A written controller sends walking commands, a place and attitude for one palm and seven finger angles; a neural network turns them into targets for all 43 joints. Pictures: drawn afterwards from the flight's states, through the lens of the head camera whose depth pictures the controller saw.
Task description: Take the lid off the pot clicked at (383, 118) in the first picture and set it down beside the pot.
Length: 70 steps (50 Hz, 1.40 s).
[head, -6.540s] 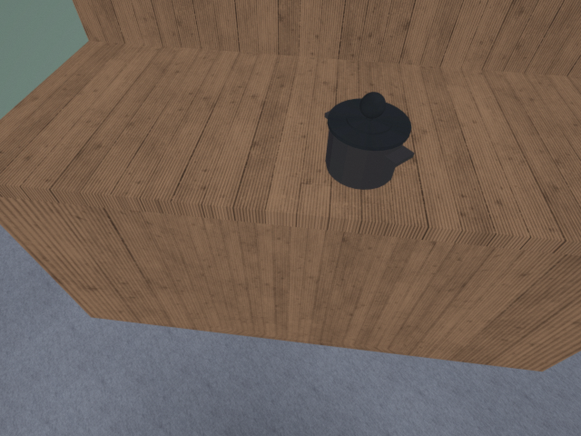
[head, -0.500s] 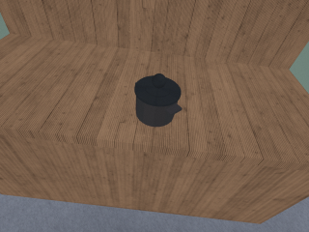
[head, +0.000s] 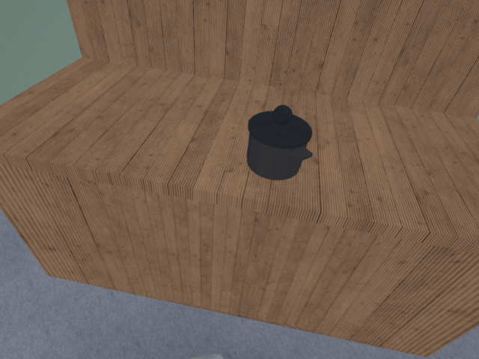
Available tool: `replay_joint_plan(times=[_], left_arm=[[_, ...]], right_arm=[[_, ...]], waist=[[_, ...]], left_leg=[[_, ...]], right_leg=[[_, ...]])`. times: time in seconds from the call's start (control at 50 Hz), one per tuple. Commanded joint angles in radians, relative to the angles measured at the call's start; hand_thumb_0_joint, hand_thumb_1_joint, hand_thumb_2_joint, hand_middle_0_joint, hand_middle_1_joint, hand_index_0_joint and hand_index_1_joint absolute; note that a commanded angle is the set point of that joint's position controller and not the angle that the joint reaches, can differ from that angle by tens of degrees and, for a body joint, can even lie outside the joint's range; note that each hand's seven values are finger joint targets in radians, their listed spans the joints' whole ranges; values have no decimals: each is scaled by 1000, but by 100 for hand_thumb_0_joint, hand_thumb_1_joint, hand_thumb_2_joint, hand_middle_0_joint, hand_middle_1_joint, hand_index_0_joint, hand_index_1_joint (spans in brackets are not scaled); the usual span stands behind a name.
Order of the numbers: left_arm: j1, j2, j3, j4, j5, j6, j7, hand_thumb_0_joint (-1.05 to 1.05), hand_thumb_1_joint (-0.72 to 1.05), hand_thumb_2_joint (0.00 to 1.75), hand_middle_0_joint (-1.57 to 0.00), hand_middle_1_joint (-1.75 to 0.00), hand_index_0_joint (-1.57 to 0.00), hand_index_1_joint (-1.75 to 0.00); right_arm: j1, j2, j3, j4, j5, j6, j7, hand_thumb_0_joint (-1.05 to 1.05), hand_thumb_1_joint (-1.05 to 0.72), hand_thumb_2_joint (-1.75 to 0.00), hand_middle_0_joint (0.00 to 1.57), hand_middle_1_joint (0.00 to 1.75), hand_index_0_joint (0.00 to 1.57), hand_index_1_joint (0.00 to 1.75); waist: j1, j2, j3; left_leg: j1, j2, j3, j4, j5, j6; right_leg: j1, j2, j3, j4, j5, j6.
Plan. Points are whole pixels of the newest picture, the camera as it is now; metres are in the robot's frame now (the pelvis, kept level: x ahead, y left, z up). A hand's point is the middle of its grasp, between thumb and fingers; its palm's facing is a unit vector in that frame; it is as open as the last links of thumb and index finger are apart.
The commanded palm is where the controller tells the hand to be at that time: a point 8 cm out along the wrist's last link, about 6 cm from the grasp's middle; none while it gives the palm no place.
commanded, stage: come to a stop and stand still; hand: left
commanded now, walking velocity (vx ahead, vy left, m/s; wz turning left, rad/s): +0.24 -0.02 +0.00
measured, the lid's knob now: (282, 115) +0.64 -0.03 +0.13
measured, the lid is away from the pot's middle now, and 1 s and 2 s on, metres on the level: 0.00 0.00 0.00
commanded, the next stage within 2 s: look again from close up in 1.74 s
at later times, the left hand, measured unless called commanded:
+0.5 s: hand out of the picture -0.06 +0.24 -0.15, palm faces -0.07 -0.97 -0.24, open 7.3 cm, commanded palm none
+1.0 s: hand out of the picture -0.17 +0.31 -0.16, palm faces -0.08 -0.98 -0.16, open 7.3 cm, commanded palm none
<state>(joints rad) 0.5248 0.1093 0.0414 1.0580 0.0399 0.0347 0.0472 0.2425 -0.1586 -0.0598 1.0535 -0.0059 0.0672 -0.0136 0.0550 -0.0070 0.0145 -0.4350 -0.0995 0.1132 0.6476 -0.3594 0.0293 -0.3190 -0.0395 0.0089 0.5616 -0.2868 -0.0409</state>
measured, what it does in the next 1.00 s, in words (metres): walks backwards: left foot, then right foot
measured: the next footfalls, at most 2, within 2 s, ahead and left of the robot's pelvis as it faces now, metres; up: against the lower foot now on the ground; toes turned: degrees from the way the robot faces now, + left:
left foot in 0.14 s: +0.01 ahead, +0.09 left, +0.00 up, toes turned -1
right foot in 0.46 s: -0.20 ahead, -0.02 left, +0.00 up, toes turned -10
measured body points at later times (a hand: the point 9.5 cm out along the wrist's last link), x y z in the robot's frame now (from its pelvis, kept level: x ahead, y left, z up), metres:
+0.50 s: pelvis -0.20 +0.06 -0.01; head -0.23 +0.08 +0.44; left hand -0.05 +0.29 -0.13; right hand -0.23 -0.17 -0.15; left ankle -0.07 +0.09 -0.68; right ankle -0.24 -0.01 -0.73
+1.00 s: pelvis -0.26 +0.12 +0.01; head -0.27 +0.16 +0.46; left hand -0.16 +0.36 -0.14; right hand -0.29 -0.09 -0.13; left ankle -0.22 +0.22 -0.72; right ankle -0.25 -0.02 -0.60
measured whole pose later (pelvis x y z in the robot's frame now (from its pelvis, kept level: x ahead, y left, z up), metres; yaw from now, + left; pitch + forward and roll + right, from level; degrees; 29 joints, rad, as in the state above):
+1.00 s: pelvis -0.26 +0.12 +0.01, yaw -5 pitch -2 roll -1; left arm 0.26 0.26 0.05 0.86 0.03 0.04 -0.03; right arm 0.40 -0.08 0.01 0.99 -0.03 -0.02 -0.01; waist 0.00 -0.08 0.00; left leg -0.27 0.01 0.04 0.53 -0.23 0.04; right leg -0.65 0.03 0.03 1.33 -0.23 -0.04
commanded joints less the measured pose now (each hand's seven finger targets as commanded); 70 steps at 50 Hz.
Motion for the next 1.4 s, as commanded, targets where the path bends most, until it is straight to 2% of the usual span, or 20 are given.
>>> replay_joint_plan(times=[0.0,0.12,0.16,0.2,0.22,0.38,0.4,0.44,0.5,0.68,0.74,0.8,0.82,0.86,0.94,1.1,1.18,1.2,1.24,1.38], left_arm=[[-469,158,23,-217,9,-36,43,0,90,90,-20,-30,-20,-30],[-236,32,14,-204,-1,-13,13,0,90,90,-20,-30,-20,-30],[-274,107,28,-256,-8,36,6,0,90,90,-20,-30,-20,-30],[-261,180,43,-238,-3,28,-29,0,90,90,-20,-30,-20,-30],[-207,159,31,-211,-4,29,-37,0,90,90,-20,-30,-20,-30],[-91,147,27,-286,-31,35,-37,0,90,90,-20,-30,-20,-30],[-47,133,22,-274,-33,33,-30,0,90,90,-20,-30,-20,-30],[-283,164,-7,-378,-10,-8,4,0,90,90,-20,-30,-20,-30],[-404,207,17,-376,-4,-88,17,0,90,90,-20,-30,-20,-30],[-256,264,36,-311,7,-70,-12,0,90,90,-20,-30,-20,-30],[-294,211,22,-315,5,-47,-22,0,90,90,-20,-30,-20,-30],[-322,144,8,-361,-4,-15,-42,0,90,90,-20,-30,-20,-30],[-378,193,13,-366,-2,-11,-54,0,90,90,-20,-30,-20,-30],[-353,208,17,-338,-3,-16,-79,0,90,90,-20,-30,-20,-30],[-277,190,12,-262,-8,-12,-88,0,90,90,-20,-30,-20,-30],[-367,140,3,-266,-18,-28,-82,0,90,90,-20,-30,-20,-30],[-249,134,9,-215,-27,-41,-71,0,90,90,-20,-30,-20,-30],[-166,153,14,-177,-29,-48,-63,0,90,90,-20,-30,-20,-30],[-98,268,26,-147,-23,-52,-32,0,90,90,-20,-30,-20,-30],[-278,214,27,-179,-16,-60,-14,0,90,90,-20,-30,-20,-30]], right_arm=[[308,-36,-47,-65,-10,16,3,0,-90,-90,20,30,20,30],[324,72,42,-52,-23,-55,-20,0,-90,-90,20,30,20,30],[-24,-85,25,-172,-29,-87,-36,0,-90,-90,20,30,20,30],[-60,-113,11,-197,-35,-105,-31,0,-90,-90,20,30,20,30],[-37,-143,-8,-174,-28,-110,-28,0,-90,-90,20,30,20,30],[133,-124,-14,-181,-39,-55,-55,0,-90,-90,20,30,20,30],[142,-120,-17,-188,-29,-31,-47,0,-90,-90,20,30,20,30],[298,-31,-23,-202,-1,-9,-35,0,-90,-90,20,30,20,30],[67,-162,-41,-303,-15,-25,18,0,-90,-90,20,30,20,30],[43,-74,-13,-287,-16,-64,33,0,-90,-90,20,30,20,30],[230,-63,-2,-203,-16,-82,16,0,-90,-90,20,30,20,30],[320,-189,-1,-167,-40,-85,-25,0,-90,-90,20,30,20,30],[198,-174,3,-198,-38,-85,-25,0,-90,-90,20,30,20,30],[118,-180,0,-205,-32,-110,-24,0,-90,-90,20,30,20,30],[141,-154,-8,-149,-15,-127,-21,0,-90,-90,20,30,20,30],[204,-137,-16,-119,-27,-115,-9,0,-90,-90,20,30,20,30],[125,-155,-19,-122,-28,-91,-8,0,-90,-90,20,30,20,30],[125,-140,-15,-113,-25,-85,-6,0,-90,-90,20,30,20,30],[154,-22,9,-122,-6,-76,3,0,-90,-90,20,30,20,30],[112,-54,5,-75,0,-49,12,0,-90,-90,20,30,20,30]], waist=[[-303,-275,34],[-113,221,97],[30,425,197],[69,3,215],[73,10,150],[-57,65,37],[-44,-22,42],[-194,-215,9],[-165,-22,191],[-54,-107,57],[-131,-25,18],[-144,362,-9],[-100,261,115],[-46,53,128],[-49,136,70],[-107,131,56],[-47,117,8],[-17,22,-12],[-10,-337,-4],[-60,-116,43]], left_leg=[[335,88,-220,994,0,-38],[73,145,12,-289,333,-23],[-360,457,-825,-547,-672,139],[-370,415,-698,-481,-588,144],[-322,372,-578,-466,-548,120],[-61,214,-320,-289,-211,37],[-93,140,-210,-76,-233,-3],[-173,-24,-57,769,-197,-30],[-378,163,-260,822,-5,-2],[-28,131,-40,182,-38,-6],[362,123,2,-220,25,8],[293,504,-760,-444,-376,127],[149,497,-769,-499,-501,154],[91,447,-628,-496,-414,154],[148,336,-376,-481,-276,107],[173,343,-292,-482,-170,126],[33,318,-254,-386,-184,91],[-13,264,-210,-281,-199,55],[-223,84,-36,125,-248,-9],[35,127,-97,129,-29,-33]], right_leg=[[-784,-268,322,-412,-399,-127],[-355,136,-34,887,-182,17],[-520,57,191,1207,-55,39],[-433,59,125,1131,55,36],[-354,76,68,1068,54,32],[224,160,-162,-112,-227,-83],[314,130,-168,-268,-57,-123],[173,-175,83,-334,89,-252],[-35,-316,413,-425,-307,-274],[-62,-173,220,-235,-352,-186],[-226,-39,73,71,-369,-90],[-507,66,106,748,-203,-13],[-533,36,131,789,-102,-11],[-506,39,104,831,-4,-3],[-463,39,50,786,92,13],[-317,-33,-51,359,-26,33],[66,19,-71,35,-38,38],[202,27,-49,-85,-21,42],[314,-277,407,-373,-296,-71],[9,-216,253,-347,-29,-124]])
